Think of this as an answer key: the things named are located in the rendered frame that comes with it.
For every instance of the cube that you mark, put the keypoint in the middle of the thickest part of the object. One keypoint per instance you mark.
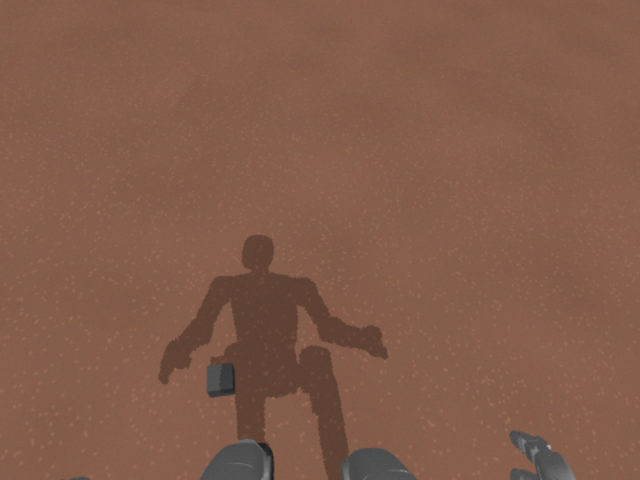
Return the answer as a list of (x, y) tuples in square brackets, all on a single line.
[(220, 380)]

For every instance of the left robot foot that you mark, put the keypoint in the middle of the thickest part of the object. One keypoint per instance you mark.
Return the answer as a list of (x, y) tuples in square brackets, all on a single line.
[(266, 448)]

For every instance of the right robot hand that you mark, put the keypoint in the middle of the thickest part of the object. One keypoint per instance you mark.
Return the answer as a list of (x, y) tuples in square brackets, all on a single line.
[(549, 465)]

